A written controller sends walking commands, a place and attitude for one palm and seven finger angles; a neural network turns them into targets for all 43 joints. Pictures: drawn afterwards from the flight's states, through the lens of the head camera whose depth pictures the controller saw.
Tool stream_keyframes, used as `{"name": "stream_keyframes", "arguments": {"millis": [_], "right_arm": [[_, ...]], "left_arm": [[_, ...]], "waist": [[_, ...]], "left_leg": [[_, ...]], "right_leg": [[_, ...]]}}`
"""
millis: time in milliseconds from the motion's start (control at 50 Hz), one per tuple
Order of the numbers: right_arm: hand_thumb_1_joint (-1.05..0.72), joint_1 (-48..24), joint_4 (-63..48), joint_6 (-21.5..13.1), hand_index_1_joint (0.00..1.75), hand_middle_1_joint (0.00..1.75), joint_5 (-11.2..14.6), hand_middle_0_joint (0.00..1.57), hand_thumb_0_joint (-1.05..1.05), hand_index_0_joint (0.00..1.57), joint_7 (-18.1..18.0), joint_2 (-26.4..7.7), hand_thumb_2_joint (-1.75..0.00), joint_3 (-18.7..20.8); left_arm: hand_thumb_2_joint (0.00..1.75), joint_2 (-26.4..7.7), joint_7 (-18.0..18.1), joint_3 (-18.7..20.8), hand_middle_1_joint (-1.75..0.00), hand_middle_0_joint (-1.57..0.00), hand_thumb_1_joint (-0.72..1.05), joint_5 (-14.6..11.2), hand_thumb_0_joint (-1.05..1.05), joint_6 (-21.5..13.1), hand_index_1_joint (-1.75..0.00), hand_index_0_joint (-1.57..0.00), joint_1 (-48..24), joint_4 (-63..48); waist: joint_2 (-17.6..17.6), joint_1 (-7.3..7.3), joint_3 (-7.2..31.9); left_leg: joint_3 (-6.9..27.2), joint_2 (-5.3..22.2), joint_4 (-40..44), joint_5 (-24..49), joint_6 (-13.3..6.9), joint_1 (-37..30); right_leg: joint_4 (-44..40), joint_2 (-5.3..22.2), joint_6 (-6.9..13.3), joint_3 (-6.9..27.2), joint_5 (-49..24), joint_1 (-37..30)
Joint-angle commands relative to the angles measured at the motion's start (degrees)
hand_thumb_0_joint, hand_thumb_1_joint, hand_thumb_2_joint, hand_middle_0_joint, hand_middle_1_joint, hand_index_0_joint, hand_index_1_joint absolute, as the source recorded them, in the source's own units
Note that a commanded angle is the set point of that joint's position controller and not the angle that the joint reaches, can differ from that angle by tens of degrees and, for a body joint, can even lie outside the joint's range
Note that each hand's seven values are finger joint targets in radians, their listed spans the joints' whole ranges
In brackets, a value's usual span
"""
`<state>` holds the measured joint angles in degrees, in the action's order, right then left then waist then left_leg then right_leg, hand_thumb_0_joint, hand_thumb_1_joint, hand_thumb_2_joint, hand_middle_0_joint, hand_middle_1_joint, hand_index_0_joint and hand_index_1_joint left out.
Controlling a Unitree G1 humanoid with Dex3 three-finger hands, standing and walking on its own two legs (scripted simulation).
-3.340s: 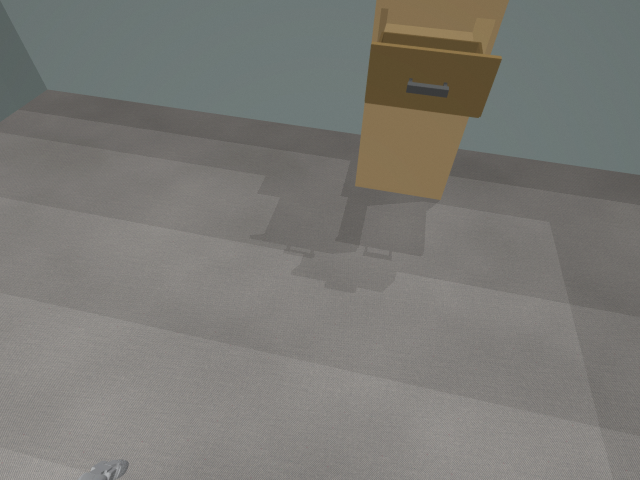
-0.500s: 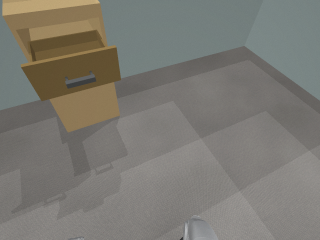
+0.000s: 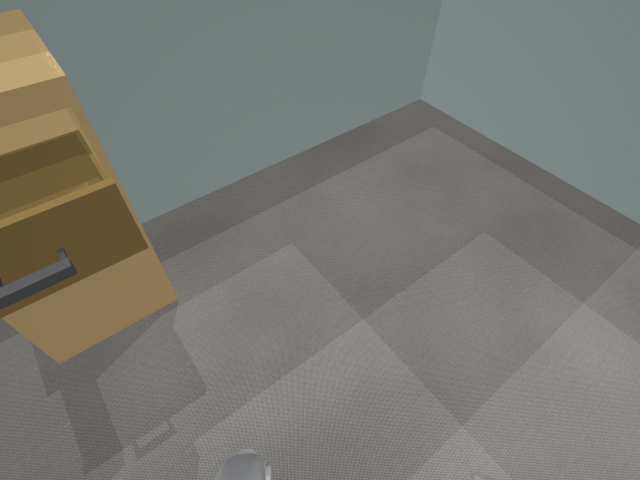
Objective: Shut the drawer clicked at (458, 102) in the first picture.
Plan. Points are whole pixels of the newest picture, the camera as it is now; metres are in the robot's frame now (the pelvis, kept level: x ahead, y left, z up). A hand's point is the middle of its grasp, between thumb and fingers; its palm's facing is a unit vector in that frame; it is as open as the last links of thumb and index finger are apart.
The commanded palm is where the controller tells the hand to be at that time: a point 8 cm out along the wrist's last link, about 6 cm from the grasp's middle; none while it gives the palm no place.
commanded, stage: turn to face it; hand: left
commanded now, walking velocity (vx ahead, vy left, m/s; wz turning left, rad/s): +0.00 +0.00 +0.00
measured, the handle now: (32, 274) +0.42 +0.52 -0.07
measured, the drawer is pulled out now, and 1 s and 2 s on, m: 0.30 0.30 0.30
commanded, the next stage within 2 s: take the last steps up to it in 1.26 s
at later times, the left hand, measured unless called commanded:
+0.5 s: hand (165, 473) +0.16 +0.24 -0.17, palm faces +0.16 -0.97 -0.19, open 7.4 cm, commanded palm none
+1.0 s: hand out of the picture +0.08 +0.18 -0.15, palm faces +0.45 -0.85 -0.27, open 7.4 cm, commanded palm none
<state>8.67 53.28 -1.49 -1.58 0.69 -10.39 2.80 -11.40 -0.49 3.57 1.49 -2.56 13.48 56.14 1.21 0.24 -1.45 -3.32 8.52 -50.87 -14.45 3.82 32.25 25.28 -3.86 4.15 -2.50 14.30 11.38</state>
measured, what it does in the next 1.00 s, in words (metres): walks ahead, turning left: left foot, then right foot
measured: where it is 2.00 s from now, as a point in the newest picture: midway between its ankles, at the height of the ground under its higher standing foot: outside the picture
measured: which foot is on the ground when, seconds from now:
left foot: up 0.00-0.12, down 0.14-0.66, up 0.68-1.00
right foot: down 0.00-0.14, up 0.16-0.64, down 0.66-1.00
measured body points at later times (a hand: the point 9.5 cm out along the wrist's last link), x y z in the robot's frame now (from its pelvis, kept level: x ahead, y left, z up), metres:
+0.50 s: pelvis +0.11 +0.04 +0.00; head +0.13 +0.06 +0.45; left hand +0.15 +0.29 -0.15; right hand +0.15 -0.20 -0.14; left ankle +0.13 +0.13 -0.74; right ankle +0.13 -0.12 -0.68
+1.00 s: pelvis +0.10 -0.02 +0.00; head +0.13 -0.03 +0.45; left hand +0.06 +0.23 -0.13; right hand +0.30 -0.23 -0.15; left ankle +0.03 +0.12 -0.67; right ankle +0.15 -0.11 -0.74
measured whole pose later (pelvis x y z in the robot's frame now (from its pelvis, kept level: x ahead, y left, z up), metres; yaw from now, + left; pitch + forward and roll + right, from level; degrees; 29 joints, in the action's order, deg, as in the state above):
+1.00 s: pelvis +0.10 -0.02 +0.00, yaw +27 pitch -2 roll +2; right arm 9.4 54.0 4.9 -1.2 1.6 -16.1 5.3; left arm -10.4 0.9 1.7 1.8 0.8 12.7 51.3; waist 0.6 0.6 -4.3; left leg -1.7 3.2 -57.0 -24.1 4.7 24.9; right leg 29.7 7.2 1.2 -12.5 16.0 11.7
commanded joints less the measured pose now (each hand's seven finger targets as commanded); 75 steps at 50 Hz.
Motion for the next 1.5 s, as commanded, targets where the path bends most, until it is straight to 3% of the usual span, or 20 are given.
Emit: {"name": "stream_keyframes", "arguments": {"millis": [0, 80, 100, 120, 140, 200, 280, 480, 600, 620, 640, 660, 760, 1000, 1080, 1100, 1120, 1140, 1260, 1480], "right_arm": [[-0.9, -1.59, -4.17, -0.89, 0.3, 0.3, 0.3, 0.2, 0.0, 0.2, -0.01, -3.77, -0.9, 0.46], [-0.9, 6.59, 0.56, -1.82, 0.3, 0.3, 0.25, 0.2, 0.0, 0.2, -0.72, -4.88, -0.9, -0.25], [-0.9, 11.41, 1.78, -2.22, 0.3, 0.3, -0.21, 0.2, 0.0, 0.2, -1.08, -8.96, -0.9, 0.42], [-0.9, 14.4, 2.25, -1.59, 0.3, 0.3, -0.21, 0.2, 0.0, 0.2, -1.13, -13.58, -0.9, 1.17], [-0.9, 13.54, 2.24, -0.82, 0.3, 0.3, 0.35, 0.2, 0.0, 0.2, -1.74, -12.9, -0.9, 0.66], [-0.9, 5.95, 1.2, -0.66, 0.3, 0.3, 0.51, 0.2, 0.0, 0.2, -2.18, -8.3, -0.9, -0.45], [-0.9, 5.73, 1.11, -0.25, 0.3, 0.3, 0.93, 0.2, 0.0, 0.2, -2.02, -9.03, -0.9, 0.26], [-0.9, 9.18, 0.39, 1.66, 0.3, 0.3, 0.18, 0.2, 0.0, 0.2, -1.73, -11.12, -0.9, 3.02], [-0.9, 6.27, -1.84, 2.55, 0.3, 0.3, 0.55, 0.2, 0.0, 0.2, -1.35, -11.94, -0.9, 4.01], [-0.9, 6.08, -2.35, 2.53, 0.3, 0.3, 0.92, 0.2, 0.0, 0.2, -1.03, -10.46, -0.9, 3.95], [-0.9, 7.36, -3.42, 2.48, 0.3, 0.3, 1.53, 0.2, 0.0, 0.2, -0.69, -6.52, -0.9, 3.4], [-0.9, 7.28, -4.59, 2.51, 0.3, 0.3, 0.6, 0.2, 0.0, 0.2, -0.84, -7.04, -0.9, 3.62], [-0.9, 6.78, -1.95, 4.72, 0.3, 0.3, 0.06, 0.2, 0.0, 0.2, 0.59, -7.0, -0.9, 3.48], [-0.9, -4.72, -5.83, 4.26, 0.3, 0.3, 0.91, 0.2, 0.0, 0.2, 0.81, -6.89, -0.9, 1.3], [-0.9, -0.19, -4.67, 3.3, 0.3, 0.3, 0.92, 0.2, 0.0, 0.2, 0.35, -8.3, -0.9, 1.14], [-0.9, 2.79, -3.98, 2.7, 0.3, 0.3, 0.67, 0.2, 0.0, 0.2, 0.22, -11.98, -0.9, 1.99], [-0.9, 5.12, -3.91, 2.33, 0.3, 0.3, 0.29, 0.2, 0.0, 0.2, -0.03, -18.43, -0.9, 3.36], [-0.9, 7.23, -2.87, 2.93, 0.3, 0.3, 0.73, 0.2, 0.0, 0.2, -0.45, -19.95, -0.9, 3.43], [-0.9, -2.85, -3.8, 2.22, 0.3, 0.3, 0.91, 0.2, 0.0, 0.2, -1.43, -12.79, -0.9, 1.38], [-0.9, 3.67, 0.16, 1.84, 0.3, 0.3, 0.01, 0.2, 0.0, 0.2, -1.28, -10.88, -0.9, 1.75]], "left_arm": [[0.9, -8.86, 0.6, 1.72, -0.3, -0.2, 0.9, -0.36, 0.0, -0.91, -0.3, -0.2, 4.47, -2.48], [0.9, -6.68, 1.51, 0.71, -0.3, -0.2, 0.9, -0.93, 0.0, -0.62, -0.3, -0.2, 5.03, -0.11], [0.9, -4.95, 1.44, 0.2, -0.3, -0.2, 0.9, -1.16, 0.0, -0.39, -0.3, -0.2, 7.51, -0.13], [0.9, -2.72, 1.33, -0.51, -0.3, -0.2, 0.9, -1.36, 0.0, -0.37, -0.3, -0.2, 10.18, 0.01], [0.9, -4.09, 1.94, -0.82, -0.3, -0.2, 0.9, -0.93, 0.0, -0.1, -0.3, -0.2, 8.98, 0.06], [0.9, -4.01, 1.5, -0.46, -0.3, -0.2, 0.9, -0.51, 0.0, 0.89, -0.3, -0.2, 3.65, 0.76], [0.9, -3.84, 1.52, 0.32, -0.3, -0.2, 0.9, -0.56, 0.0, 2.67, -0.3, -0.2, 4.83, 0.7], [0.9, -3.31, 2.03, 1.34, -0.3, -0.2, 0.9, -0.88, 0.0, 3.69, -0.3, -0.2, -4.88, -5.72], [0.9, -4.86, 2.52, 1.61, -0.3, -0.2, 0.9, -1.55, 0.0, 2.9, -0.3, -0.2, -0.84, -6.69], [0.9, -6.9, 2.84, 2.06, -0.3, -0.2, 0.9, -1.31, 0.0, 2.44, -0.3, -0.2, 1.12, -6.76], [0.9, -12.48, 3.34, 2.89, -0.3, -0.2, 0.9, -0.36, 0.0, 1.86, -0.3, -0.2, 1.29, -7.3], [0.9, -14.81, 2.99, 2.71, -0.3, -0.2, 0.9, -0.35, 0.0, 2.37, -0.3, -0.2, 0.85, -8.38], [0.9, -7.45, 2.67, 0.88, -0.3, -0.2, 0.9, -0.6, 0.0, 1.84, -0.3, -0.2, -5.94, -10.3], [0.9, -13.21, 2.3, 2.04, -0.3, -0.2, 0.9, 0.39, 0.0, 2.49, -0.3, -0.2, 3.72, -6.55], [0.9, -13.37, 1.94, 2.28, -0.3, -0.2, 0.9, -0.23, 0.0, 2.99, -0.3, -0.2, 3.42, -4.85], [0.9, -11.93, 1.76, 2.0, -0.3, -0.2, 0.9, -0.66, 0.0, 3.17, -0.3, -0.2, 3.3, -5.29], [0.9, -8.2, 1.29, 1.09, -0.3, -0.2, 0.9, -0.92, 0.0, 3.35, -0.3, -0.2, 3.09, -7.35], [0.9, -8.07, 1.84, 0.09, -0.3, -0.2, 0.9, -0.2, 0.0, 4.13, -0.3, -0.2, -0.42, -8.48], [0.9, -8.32, 1.31, 0.66, -0.3, -0.2, 0.9, -0.58, 0.0, 4.85, -0.3, -0.2, 3.63, -2.91], [0.9, -3.65, 0.69, -0.73, -0.3, -0.2, 0.9, -0.03, 0.0, 3.16, -0.3, -0.2, 3.42, -2.7]], "waist": [[-8.19, -1.73, -0.39], [-3.91, 1.8, 4.24], [3.99, 2.77, 8.14], [15.12, 2.41, 10.23], [14.75, 2.47, 9.44], [5.85, 0.0, 0.26], [5.89, -1.0, 5.08], [7.32, 1.67, 4.36], [7.0, -0.91, 5.9], [2.89, -1.98, 6.47], [-12.56, -1.76, 6.76], [-15.59, -1.61, 5.75], [-10.68, 1.81, -2.36], [-13.54, -3.25, 3.3], [-11.81, -0.35, 5.76], [-4.79, 1.48, 8.41], [12.78, 2.8, 9.16], [11.78, 4.08, 7.4], [8.04, -0.93, 1.79], [7.73, 0.16, -0.7]], "left_leg": [[-0.96, -3.11, 8.14, -0.29, -1.01, -4.46], [-1.47, -5.27, 24.84, 9.78, -3.02, -22.46], [8.19, 2.88, 25.24, 22.82, -7.06, -33.87], [20.63, 15.0, 28.44, 35.13, -13.99, -39.65], [24.92, 16.01, 31.29, 33.02, -16.52, -35.98], [17.82, 9.44, 34.11, 28.25, -15.4, -23.16], [12.95, 4.96, 33.8, 28.87, -13.38, -23.51], [21.48, 4.06, 32.08, 20.19, -14.58, -23.32], [24.64, 0.15, 26.14, 19.35, -11.23, -14.5], [22.58, -2.39, 22.07, 12.3, -8.33, -8.37], [11.95, -9.58, 10.3, -5.81, -3.33, 2.96], [5.78, -11.78, -2.46, -19.49, -1.54, 3.47], [4.11, -6.33, -20.01, -6.46, 0.1, 1.62], [-1.82, -6.82, 4.7, -12.29, -0.33, -7.84], [-3.57, -7.52, 24.25, -0.54, -2.1, -21.84], [1.04, -2.21, 29.56, 9.4, -4.01, -31.79], [19.7, 13.02, 29.94, 30.74, -11.17, -39.88], [20.24, 17.27, 30.24, 37.45, -15.82, -35.5], [9.01, 5.1, 32.93, 24.21, -12.52, -24.06], [19.14, 4.36, 38.12, -15.49, -13.68, -17.64]], "right_leg": [[-8.79, 16.11, 6.7, 14.03, -17.37, -1.14], [3.85, 11.88, 1.87, 7.32, -25.82, -3.44], [14.57, 7.84, -1.22, 3.54, -14.89, 5.23], [27.59, 2.95, -3.94, -2.51, 16.68, 14.34], [34.69, 3.91, -4.46, 1.37, 22.74, 15.94], [36.69, 8.23, -5.77, 3.04, 14.82, 16.77], [35.03, 7.76, -7.48, 1.88, 8.3, 14.67], [24.54, 6.2, -8.67, 2.52, 9.74, 15.87], [2.29, 3.84, -7.32, 2.1, 0.45, -1.66], [-5.52, 8.18, -6.39, 5.67, -2.78, -9.47], [-10.73, 23.31, -1.97, 19.09, -5.94, -17.29], [-10.2, 32.81, 3.74, 22.55, -10.7, -9.79], [-8.14, 21.49, 1.41, 4.18, -14.41, 1.44], [-3.0, 25.03, 3.86, 0.09, -25.68, -7.36], [4.93, 22.78, -1.14, -4.34, -24.93, -3.2], [12.93, 20.6, -4.24, -7.16, -17.72, 3.63], [24.52, 12.92, -8.59, -8.82, 12.88, 19.69], [32.15, 11.55, -8.51, -3.51, 23.56, 20.9], [36.81, 10.0, -8.84, 0.5, 8.77, 16.6], [13.03, 5.53, -6.22, -1.38, 10.9, 5.41]]}}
